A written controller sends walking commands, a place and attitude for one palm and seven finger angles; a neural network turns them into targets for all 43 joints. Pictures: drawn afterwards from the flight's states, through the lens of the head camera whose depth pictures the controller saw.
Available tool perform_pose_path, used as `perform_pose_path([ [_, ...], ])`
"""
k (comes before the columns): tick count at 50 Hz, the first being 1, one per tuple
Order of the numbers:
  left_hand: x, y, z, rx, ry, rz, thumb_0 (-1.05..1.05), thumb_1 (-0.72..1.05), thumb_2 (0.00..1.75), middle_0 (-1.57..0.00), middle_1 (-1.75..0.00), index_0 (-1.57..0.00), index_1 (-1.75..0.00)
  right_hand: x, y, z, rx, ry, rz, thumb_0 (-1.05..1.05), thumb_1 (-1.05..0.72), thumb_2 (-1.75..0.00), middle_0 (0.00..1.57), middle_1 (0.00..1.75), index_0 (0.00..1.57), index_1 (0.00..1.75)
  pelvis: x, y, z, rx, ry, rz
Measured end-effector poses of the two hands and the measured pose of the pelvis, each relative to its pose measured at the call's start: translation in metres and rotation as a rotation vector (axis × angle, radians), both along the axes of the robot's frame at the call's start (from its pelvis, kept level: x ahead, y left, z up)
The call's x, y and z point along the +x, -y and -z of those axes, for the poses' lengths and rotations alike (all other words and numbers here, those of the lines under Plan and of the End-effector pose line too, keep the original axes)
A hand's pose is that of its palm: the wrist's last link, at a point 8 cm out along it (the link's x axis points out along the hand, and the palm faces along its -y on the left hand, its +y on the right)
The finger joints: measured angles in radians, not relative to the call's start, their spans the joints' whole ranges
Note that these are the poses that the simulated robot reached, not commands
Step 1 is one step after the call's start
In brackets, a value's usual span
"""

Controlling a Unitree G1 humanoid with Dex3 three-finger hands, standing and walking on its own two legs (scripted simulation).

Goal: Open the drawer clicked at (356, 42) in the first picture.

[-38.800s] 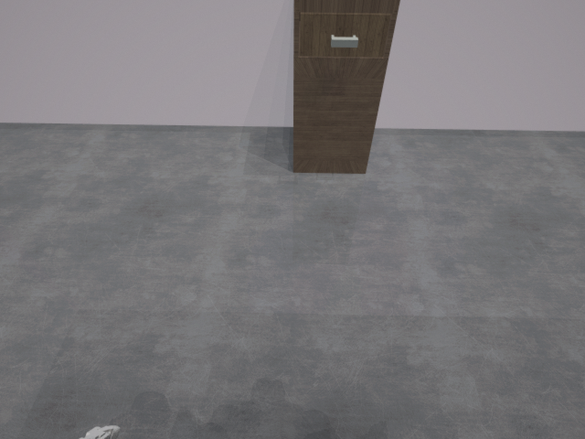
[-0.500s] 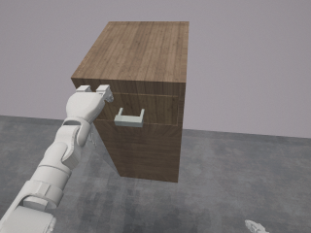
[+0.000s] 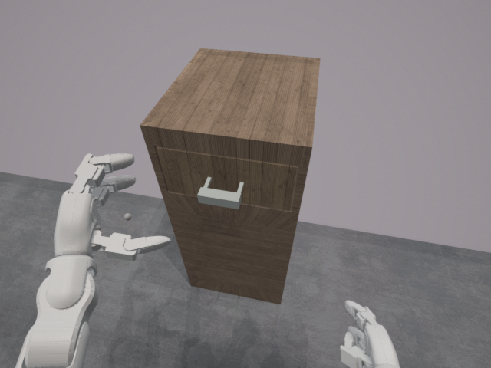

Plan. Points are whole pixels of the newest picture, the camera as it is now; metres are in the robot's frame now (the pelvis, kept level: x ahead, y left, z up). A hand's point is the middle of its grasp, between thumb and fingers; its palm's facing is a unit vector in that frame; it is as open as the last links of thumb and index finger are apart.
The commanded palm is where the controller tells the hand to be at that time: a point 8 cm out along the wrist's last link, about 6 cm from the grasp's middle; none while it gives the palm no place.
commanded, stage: draw the hand back to the body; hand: left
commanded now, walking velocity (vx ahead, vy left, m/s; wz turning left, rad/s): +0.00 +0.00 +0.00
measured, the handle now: (222, 190) +0.53 +0.12 -0.07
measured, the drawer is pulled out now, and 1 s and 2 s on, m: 0.00 0.00 0.00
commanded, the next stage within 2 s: step back with the hand held close in 0.66 s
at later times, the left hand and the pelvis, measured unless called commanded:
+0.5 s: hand (50, 296) +0.15 +0.24 +0.15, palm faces +0.42 -0.82 -0.39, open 8.4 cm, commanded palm +0.11 +0.28 +0.17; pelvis -0.02 +0.00 +0.00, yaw +1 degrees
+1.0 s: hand (60, 302) +0.16 +0.24 +0.13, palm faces +0.38 -0.82 -0.43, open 7.5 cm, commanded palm +0.09 +0.28 +0.17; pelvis -0.03 +0.00 -0.01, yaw +2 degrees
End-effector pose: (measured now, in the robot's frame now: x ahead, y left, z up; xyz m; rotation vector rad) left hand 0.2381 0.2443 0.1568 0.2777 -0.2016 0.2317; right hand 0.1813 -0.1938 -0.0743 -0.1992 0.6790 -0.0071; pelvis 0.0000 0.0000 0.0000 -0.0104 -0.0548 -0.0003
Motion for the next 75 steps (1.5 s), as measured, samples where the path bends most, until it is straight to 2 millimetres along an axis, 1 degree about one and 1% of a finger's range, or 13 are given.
perform_pose_path([
  [6,-0.032,-0.012,-0.005,0.048,-0.006,-0.041,0.0,0.0,0.51,-0.27,-0.87,-0.27,-0.87,-0.023,0.019,0.012,-0.027,-0.057,0.043,0.01,-0.9,-0.9,0.2,0.3,0.21,0.3,-0.001,-0.002,0.0,0.0,-0.003,0.002],
  [11,-0.06,-0.018,-0.005,0.083,-0.028,-0.074,0.0,0.17,0.59,-0.26,-0.76,-0.26,-0.76,-0.032,0.031,0.013,-0.045,-0.055,0.074,0.02,-0.9,-0.9,0.2,0.3,0.21,0.3,-0.005,-0.001,0.001,0.001,-0.002,0.004],
  [17,-0.093,-0.027,-0.007,0.128,-0.052,-0.123,0.0,0.38,0.68,-0.24,-0.62,-0.24,-0.62,-0.028,0.036,0.007,-0.046,0.004,0.088,0.02,-0.9,-0.9,0.2,0.3,0.2,0.3,-0.009,0.001,0.002,0.0,0.005,0.004],
  [21,-0.114,-0.031,-0.012,0.158,-0.049,-0.161,0.01,0.52,0.74,-0.23,-0.53,-0.23,-0.53,-0.022,0.033,0.002,-0.038,0.053,0.076,0.02,-0.9,-0.9,0.2,0.3,0.2,0.3,-0.012,0.003,0.003,-0.002,0.012,-0.001],
  [24,-0.124,-0.031,-0.014,0.158,-0.034,-0.187,0.01,0.62,0.78,-0.22,-0.47,-0.23,-0.47,-0.017,0.029,0.0,-0.034,0.079,0.055,0.02,-0.9,-0.9,0.2,0.3,0.2,0.3,-0.016,0.004,0.003,-0.002,0.02,-0.01],
  [31,-0.129,-0.03,-0.01,0.122,-0.015,-0.212,0.01,0.8,0.86,-0.21,-0.35,-0.21,-0.35,-0.014,0.019,-0.003,-0.024,0.1,0.017,0.02,-0.9,-0.9,0.2,0.3,0.2,0.3,-0.023,0.008,0.003,-0.001,0.03,-0.018],
  [40,-0.125,-0.025,-0.011,0.137,-0.016,-0.188,0.02,0.87,0.89,-0.21,-0.31,-0.21,-0.31,-0.023,0.021,0.0,-0.022,0.085,0.02,0.02,-0.9,-0.9,0.2,0.3,0.21,0.3,-0.024,0.011,0.003,0.0,0.029,-0.017],
  [44,-0.123,-0.029,-0.013,0.2,-0.017,-0.194,0.02,0.88,0.89,-0.21,-0.3,-0.21,-0.3,-0.032,0.033,0.004,-0.059,0.031,0.039,0.02,-0.9,-0.9,0.2,0.3,0.21,0.3,-0.027,0.01,0.006,-0.016,-0.024,-0.037],
  [50,-0.123,-0.032,0.006,0.178,-0.07,-0.169,0.02,0.89,0.89,-0.21,-0.3,-0.21,-0.3,-0.056,0.051,0.011,-0.134,-0.073,0.118,0.02,-0.9,-0.9,0.2,0.3,0.21,0.3,-0.028,0.001,0.01,-0.018,-0.068,-0.042],
  [53,-0.123,-0.036,0.008,0.192,-0.084,-0.151,0.02,0.89,0.89,-0.21,-0.3,-0.21,-0.3,-0.067,0.054,0.009,-0.162,-0.096,0.14,0.02,-0.9,-0.9,0.2,0.3,0.21,0.3,-0.03,-0.001,0.011,-0.008,-0.076,-0.036],
  [62,-0.136,-0.044,-0.01,0.252,0.028,-0.09,0.02,0.88,0.89,-0.21,-0.3,-0.21,-0.3,-0.077,0.039,0.0,-0.124,-0.029,0.136,0.02,-0.9,-0.9,0.2,0.3,0.2,0.3,-0.05,-0.007,0.015,-0.016,-0.089,-0.024],
  [70,-0.161,-0.06,-0.002,0.224,0.028,-0.127,0.01,0.88,0.89,-0.21,-0.3,-0.21,-0.3,-0.087,0.02,-0.009,-0.154,0.003,0.092,0.02,-0.9,-0.9,0.2,0.3,0.21,0.3,-0.07,-0.018,0.014,-0.022,-0.096,-0.031],
  [75,-0.179,-0.061,-0.002,0.202,0.019,-0.176,0.02,0.89,0.9,-0.21,-0.3,-0.21,-0.3,-0.096,0.013,-0.006,-0.157,0.014,0.05,0.01,-0.9,-0.9,0.2,0.3,0.21,0.3,-0.079,-0.016,0.013,-0.02,-0.122,-0.045],
])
